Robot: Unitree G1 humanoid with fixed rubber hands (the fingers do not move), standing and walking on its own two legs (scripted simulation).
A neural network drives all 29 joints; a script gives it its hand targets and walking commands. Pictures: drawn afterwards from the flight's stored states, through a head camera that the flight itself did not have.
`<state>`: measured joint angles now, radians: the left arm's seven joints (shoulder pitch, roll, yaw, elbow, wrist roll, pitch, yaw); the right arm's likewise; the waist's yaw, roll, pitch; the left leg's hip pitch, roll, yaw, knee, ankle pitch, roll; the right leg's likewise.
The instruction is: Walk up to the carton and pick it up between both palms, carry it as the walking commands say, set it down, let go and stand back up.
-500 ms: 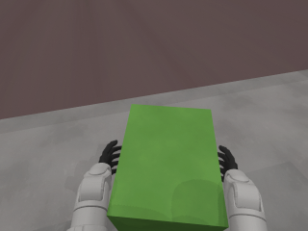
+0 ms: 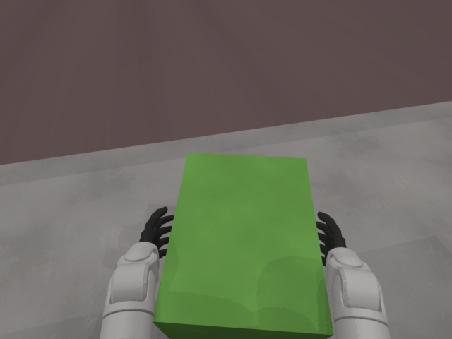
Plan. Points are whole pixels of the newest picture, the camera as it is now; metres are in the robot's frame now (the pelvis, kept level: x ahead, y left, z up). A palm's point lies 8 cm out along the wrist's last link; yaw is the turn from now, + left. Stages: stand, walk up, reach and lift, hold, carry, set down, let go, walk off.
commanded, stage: reach and lift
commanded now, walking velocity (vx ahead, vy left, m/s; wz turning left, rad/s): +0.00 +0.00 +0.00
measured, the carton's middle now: (240, 257) +0.31 +0.00 -0.03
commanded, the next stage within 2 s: hold in 0.56 s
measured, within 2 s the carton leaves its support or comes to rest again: neither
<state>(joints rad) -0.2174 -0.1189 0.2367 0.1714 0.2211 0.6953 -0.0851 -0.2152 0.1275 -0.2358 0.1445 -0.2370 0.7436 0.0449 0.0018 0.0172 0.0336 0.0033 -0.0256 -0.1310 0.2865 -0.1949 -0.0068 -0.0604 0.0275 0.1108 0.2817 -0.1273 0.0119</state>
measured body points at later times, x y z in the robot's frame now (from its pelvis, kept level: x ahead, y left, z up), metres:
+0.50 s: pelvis +0.00 +0.00 +0.00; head -0.02 +0.00 +0.45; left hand +0.29 +0.16 +0.04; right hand +0.29 -0.16 +0.03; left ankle -0.02 +0.13 -0.75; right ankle +0.02 -0.13 -0.75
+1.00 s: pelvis +0.00 +0.00 +0.00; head -0.03 -0.01 +0.45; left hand +0.28 +0.16 +0.04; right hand +0.28 -0.16 +0.03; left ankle -0.02 +0.13 -0.75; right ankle +0.02 -0.13 -0.75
